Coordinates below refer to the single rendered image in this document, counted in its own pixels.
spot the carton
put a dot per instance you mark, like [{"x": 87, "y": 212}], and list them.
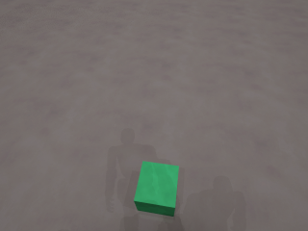
[{"x": 157, "y": 188}]

